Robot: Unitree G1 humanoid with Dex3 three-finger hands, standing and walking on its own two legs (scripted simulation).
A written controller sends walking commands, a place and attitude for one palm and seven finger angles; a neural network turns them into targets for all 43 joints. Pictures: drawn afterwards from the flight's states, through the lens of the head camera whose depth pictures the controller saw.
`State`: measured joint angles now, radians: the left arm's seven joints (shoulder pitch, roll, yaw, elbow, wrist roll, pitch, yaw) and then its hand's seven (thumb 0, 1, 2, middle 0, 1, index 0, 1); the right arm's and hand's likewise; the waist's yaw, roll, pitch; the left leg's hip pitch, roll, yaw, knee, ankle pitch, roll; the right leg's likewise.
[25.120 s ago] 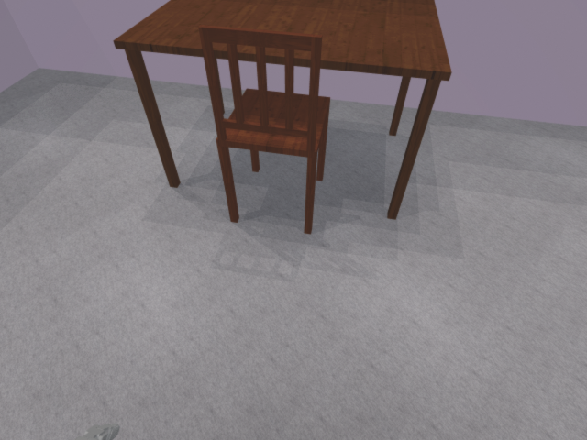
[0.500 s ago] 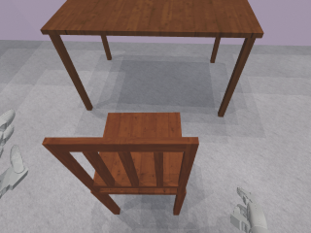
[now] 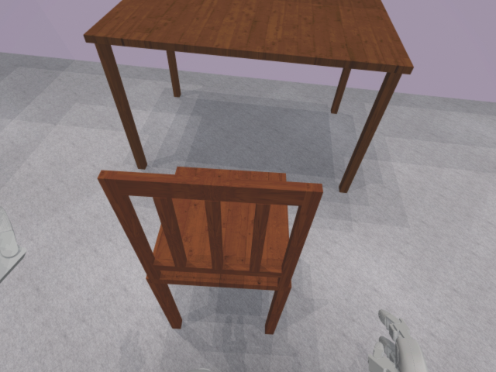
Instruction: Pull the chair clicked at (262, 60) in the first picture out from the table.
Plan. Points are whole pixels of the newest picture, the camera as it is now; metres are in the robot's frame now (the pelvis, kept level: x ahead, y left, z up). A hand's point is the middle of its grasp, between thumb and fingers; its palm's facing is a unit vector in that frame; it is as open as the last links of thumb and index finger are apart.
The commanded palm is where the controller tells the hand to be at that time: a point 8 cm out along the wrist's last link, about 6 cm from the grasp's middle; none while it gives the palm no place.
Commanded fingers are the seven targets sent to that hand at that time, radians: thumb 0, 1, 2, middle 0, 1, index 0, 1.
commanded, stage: step back with the hand held close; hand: left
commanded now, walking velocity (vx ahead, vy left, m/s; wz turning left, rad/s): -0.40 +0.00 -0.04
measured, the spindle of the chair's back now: (215, 236) +0.39 +0.09 -0.08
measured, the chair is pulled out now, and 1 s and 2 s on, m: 0.60 0.60 0.60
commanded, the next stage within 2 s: stop stepping back and stand still in 0.76 s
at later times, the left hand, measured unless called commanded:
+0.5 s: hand out of the picture +0.16 +0.26 +0.19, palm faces +0.46 -0.72 -0.53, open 7.4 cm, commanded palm +0.10 +0.29 +0.19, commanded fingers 0.00 0.90 0.90 -0.20 -0.30 -0.20 -0.30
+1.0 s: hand (63, 342) +0.12 +0.18 +0.18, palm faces +0.21 -0.81 -0.55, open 7.4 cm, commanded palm +0.06 +0.24 +0.19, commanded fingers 0.00 0.90 0.90 -0.20 -0.30 -0.20 -0.30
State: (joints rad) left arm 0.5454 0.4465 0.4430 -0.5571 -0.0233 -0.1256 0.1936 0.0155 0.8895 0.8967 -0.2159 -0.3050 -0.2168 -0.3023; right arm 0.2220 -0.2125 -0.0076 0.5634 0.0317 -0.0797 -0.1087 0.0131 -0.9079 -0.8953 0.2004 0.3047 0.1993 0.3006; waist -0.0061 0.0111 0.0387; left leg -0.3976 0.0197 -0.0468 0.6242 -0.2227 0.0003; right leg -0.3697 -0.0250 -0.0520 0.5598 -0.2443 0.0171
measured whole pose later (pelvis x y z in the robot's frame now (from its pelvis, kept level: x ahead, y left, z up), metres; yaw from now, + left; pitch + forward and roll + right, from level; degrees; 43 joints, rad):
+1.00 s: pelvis -0.11 -0.04 +0.01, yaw -6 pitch +1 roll -1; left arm 0.65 0.49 0.47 -0.67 -0.05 -0.21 0.14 0.02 0.89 0.90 -0.22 -0.31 -0.22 -0.30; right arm 0.14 -0.17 -0.03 0.57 0.03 -0.13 -0.04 0.01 -0.91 -0.90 0.20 0.30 0.20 0.30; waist -0.02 -0.03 0.11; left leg -0.33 0.07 0.05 0.50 -0.18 -0.01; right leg -0.39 -0.01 -0.04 0.73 -0.40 0.01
